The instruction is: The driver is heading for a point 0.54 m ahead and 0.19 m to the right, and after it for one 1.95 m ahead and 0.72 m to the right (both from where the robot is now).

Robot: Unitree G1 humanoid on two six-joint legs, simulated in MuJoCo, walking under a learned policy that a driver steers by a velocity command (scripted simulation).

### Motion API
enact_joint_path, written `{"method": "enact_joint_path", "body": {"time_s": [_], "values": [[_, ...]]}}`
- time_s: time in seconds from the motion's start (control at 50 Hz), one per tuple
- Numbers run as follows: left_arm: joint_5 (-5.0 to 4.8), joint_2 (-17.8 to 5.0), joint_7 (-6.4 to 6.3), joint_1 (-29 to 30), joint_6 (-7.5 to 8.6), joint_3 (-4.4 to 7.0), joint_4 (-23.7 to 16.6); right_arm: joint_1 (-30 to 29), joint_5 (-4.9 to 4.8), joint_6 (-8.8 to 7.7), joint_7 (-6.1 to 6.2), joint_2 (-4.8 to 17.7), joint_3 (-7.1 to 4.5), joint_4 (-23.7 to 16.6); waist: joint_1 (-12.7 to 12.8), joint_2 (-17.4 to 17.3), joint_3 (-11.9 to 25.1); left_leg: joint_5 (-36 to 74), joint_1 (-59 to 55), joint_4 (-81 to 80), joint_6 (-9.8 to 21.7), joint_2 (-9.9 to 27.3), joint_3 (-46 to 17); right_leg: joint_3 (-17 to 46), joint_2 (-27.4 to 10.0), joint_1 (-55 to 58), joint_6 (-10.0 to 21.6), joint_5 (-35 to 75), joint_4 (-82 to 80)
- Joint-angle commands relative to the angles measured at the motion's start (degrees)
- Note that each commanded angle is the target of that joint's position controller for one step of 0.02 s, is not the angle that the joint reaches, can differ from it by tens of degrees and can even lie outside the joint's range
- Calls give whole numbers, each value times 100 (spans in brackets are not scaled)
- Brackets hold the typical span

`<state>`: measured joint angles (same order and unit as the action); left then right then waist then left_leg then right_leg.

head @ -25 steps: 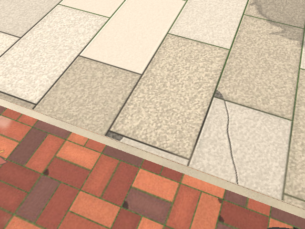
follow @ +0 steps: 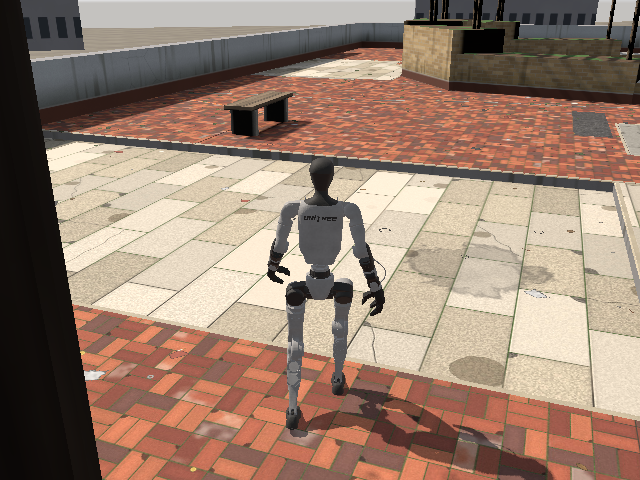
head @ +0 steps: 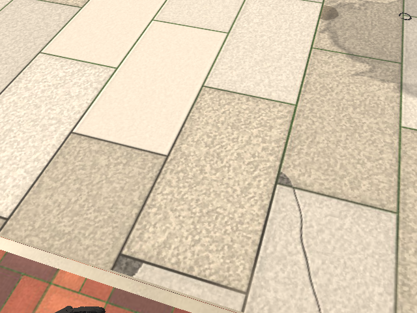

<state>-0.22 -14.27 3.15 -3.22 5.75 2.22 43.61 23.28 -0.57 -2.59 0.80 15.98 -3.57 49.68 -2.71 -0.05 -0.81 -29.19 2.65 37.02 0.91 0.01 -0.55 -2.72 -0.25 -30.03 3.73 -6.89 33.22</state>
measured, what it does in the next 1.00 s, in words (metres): walks ahead, turning right: left foot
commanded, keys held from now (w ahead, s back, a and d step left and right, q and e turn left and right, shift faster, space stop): w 0.34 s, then w+e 0.66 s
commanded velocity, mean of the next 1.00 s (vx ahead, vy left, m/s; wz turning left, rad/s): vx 0.50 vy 0.00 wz -0.26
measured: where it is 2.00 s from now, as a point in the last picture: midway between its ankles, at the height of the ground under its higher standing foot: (292, 183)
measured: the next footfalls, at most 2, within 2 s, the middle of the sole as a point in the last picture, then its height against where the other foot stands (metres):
left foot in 0.50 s outside the picture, level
right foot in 1.08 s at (274, 265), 0.12 m lower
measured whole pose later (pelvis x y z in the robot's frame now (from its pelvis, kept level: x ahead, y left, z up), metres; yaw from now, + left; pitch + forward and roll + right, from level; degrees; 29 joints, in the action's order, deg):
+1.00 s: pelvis +0.51 -0.03 -0.02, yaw -19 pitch +1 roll +4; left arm -1.4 -15.6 4.5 -6.8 -0.6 5.5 41.7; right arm 19.1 -0.7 -5.9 1.3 15.2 -5.2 48.8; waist -4.5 2.4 -0.3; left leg -33.8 3.8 38.3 -4.3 4.7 15.8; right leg 3.1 -4.6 -33.0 2.8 17.7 33.3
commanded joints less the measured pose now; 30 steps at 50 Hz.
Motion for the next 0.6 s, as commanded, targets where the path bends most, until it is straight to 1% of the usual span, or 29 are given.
{"method": "enact_joint_path", "body": {"time_s": [0.02, 0.04, 0.06, 0.08, 0.1, 0.12, 0.14, 0.16, 0.2, 0.22, 0.26, 0.3, 0.32, 0.36, 0.38, 0.4, 0.42, 0.44, 0.46, 0.48, 0.5, 0.52, 0.54, 0.56, 0.58, 0.6], "values": [[-95, -1141, -32, -2251, -14, 364, 243, 559, -87, -287, -65, 455, 7, -359, 873, 1307, 2094, -344, 3906, 4079, 141, -223, -876, 4593, -2110, 5076, 1473, -1820, -1638], [-92, -905, -64, -1826, -24, 290, 176, -152, -207, -340, -80, 754, -84, -561, 861, 868, 1173, 151, 4250, 4118, 217, 80, -697, 3707, -1961, 4276, 1179, -1760, -1698], [-39, -810, -78, -1364, -35, 244, 85, -531, -161, -356, -38, 709, -65, -670, 669, 271, 704, 726, 4042, 3796, 241, 390, -532, 3043, -1761, 3369, 1020, -1222, -1802], [36, -687, -73, -1107, -28, 211, 52, -649, -52, -335, -9, 666, -92, -688, 501, 256, 401, 1081, 3807, 3421, 221, 574, -495, 2560, -1546, 2682, 984, -671, -1935], [110, -558, -74, -999, 5, 169, 50, -485, -32, -275, -8, 591, -109, -653, 302, 436, 364, 1315, 3422, 3189, 223, 734, -545, 2215, -1358, 2294, 936, -302, -2073], [101, -516, -69, -975, 36, 168, 70, -340, -46, -211, 0, 507, -107, -596, 228, 515, 357, 1400, 3241, 3026, 189, 767, -513, 1986, -1250, 2128, 965, -41, -2203], [72, -542, -75, -1029, 64, 175, 124, -254, -46, -160, 10, 417, -99, -559, 176, 490, 335, 1453, 3188, 2874, 147, 794, -466, 1782, -1206, 2021, 1009, 210, -2294], [49, -611, -91, -1095, 89, 194, 182, -325, -36, -125, 20, 399, -100, -578, 158, 433, 246, 1563, 3269, 2668, 90, 819, -429, 1625, -1202, 1940, 1040, 426, -2394], [51, -779, -161, -1265, 74, 241, 284, -733, 24, -98, 42, 362, -89, -705, 230, 317, 62, 2043, 3668, 2109, -40, 873, -402, 1399, -1220, 2029, 1054, 931, -2499], [42, -807, -199, -1357, 48, 245, 335, -909, 41, -102, 41, 341, -84, -746, 276, 295, 28, 2350, 3810, 1791, -85, 876, -381, 1272, -1186, 2133, 1011, 1155, -2495], [12, -824, -253, -1472, -2, 239, 400, -1194, 41, -136, 5, 260, -60, -798, 359, 312, 12, 3010, 3813, 1114, -91, 838, -303, 967, -1040, 2234, 862, 1303, -2497], [-20, -852, -279, -1617, -32, 231, 477, -1590, 25, -184, -42, 160, -13, -883, 513, 327, -72, 3525, 3650, 424, -65, 739, -170, 736, -937, 2248, 758, 1167, -2520], [-57, -885, -298, -1695, -35, 230, 539, -1856, 36, -230, -86, 170, -4, -989, 595, 251, -167, 3781, 3500, -3, -35, 677, -116, 633, -869, 2182, 718, 1080, -2565], [-66, -935, -304, -1947, -76, 229, 678, -2315, 11, -284, -157, 139, 10, -1156, 762, 260, -270, 3853, 3387, -384, -26, 536, -25, 702, -923, 2346, 730, 973, -2483], [-55, -921, -283, -2076, -110, 225, 744, -2440, -6, -319, -198, 135, 11, -1224, 781, 280, -242, 3764, 3354, -426, -21, 485, -43, 788, -1006, 2498, 788, 1079, -2349], [-54, -951, -289, -2103, -145, 240, 776, -2506, -10, -341, -222, 181, -7, -1275, 763, 309, -238, 3599, 3247, -517, -29, 405, -34, 791, -1010, 2581, 817, 1269, -2209], [-63, -966, -296, -2134, -183, 255, 799, -2570, -14, -360, -249, 222, -14, -1318, 751, 346, -245, 3299, 3230, -545, -13, 348, -27, 898, -1106, 2720, 840, 1370, -2054], [-73, -976, -311, -2122, -220, 267, 809, -2520, -25, -382, -270, 284, -32, -1345, 665, 373, -251, 3006, 3178, -644, 34, 339, -83, 1038, -1209, 2865, 821, 1411, -1903], [-57, -1064, -366, -1967, -219, 305, 803, -2051, -29, -435, -311, 498, -117, -1225, 370, 628, -96, 3239, 2858, -448, 176, 476, -383, 1159, -1415, 2969, 746, 1668, -1642], [-72, -1077, -389, -1683, -228, 323, 703, -1646, -12, -473, -326, 681, -187, -1094, 128, 621, 69, 2858, 2472, -549, 272, 364, -314, 1145, -1331, 3012, 658, 2192, -1251], [-79, -1025, -383, -1493, -247, 305, 619, -955, 28, -512, -316, 856, -285, -866, -232, 439, 454, 2809, 1479, -746, 404, 193, -118, 1062, -1071, 2809, 558, 2635, -417], [-53, -817, -347, -1606, -240, 232, 521, -154, 94, -531, -290, 1114, -379, -673, -466, -94, 1101, 2995, -28, -799, 728, 641, -409, 925, -686, 2010, 433, 1990, 947], [-34, -153, -287, -2518, -166, 50, 547, 193, 90, -486, -288, 1434, -472, -661, -232, -1287, 1903, 2073, -2141, -973, 1508, 1986, -2307, 501, 132, -110, 27, -555, 3076], [-147, -289, -261, -2441, -103, 62, 539, 422, 23, -440, -322, 1006, -375, -590, -354, -1844, 2085, 1046, -2259, -1802, 1671, 2278, -3573, 863, 295, -1099, 54, -2588, 3944], [-286, -953, -274, -1888, -109, 265, 357, 72, -6, -413, -312, 697, -272, -632, -350, -1215, 1272, 766, -1476, -2053, 1399, 2132, -3044, 1063, -31, -1367, 131, -2161, 4264], [-288, -1034, -302, -1579, -177, 317, 226, -465, 17, -388, -317, 537, -203, -733, -160, -772, 759, 1205, -654, -2173, 1281, 2024, -2379, 975, -270, -1243, 111, -1686, 4220]]}}
Keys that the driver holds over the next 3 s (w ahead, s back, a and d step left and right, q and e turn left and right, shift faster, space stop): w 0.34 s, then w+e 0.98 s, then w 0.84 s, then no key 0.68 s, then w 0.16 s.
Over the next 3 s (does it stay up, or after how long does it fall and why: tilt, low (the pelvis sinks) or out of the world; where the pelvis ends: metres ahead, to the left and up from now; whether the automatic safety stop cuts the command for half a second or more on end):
stays up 1.23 -0.55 -0.10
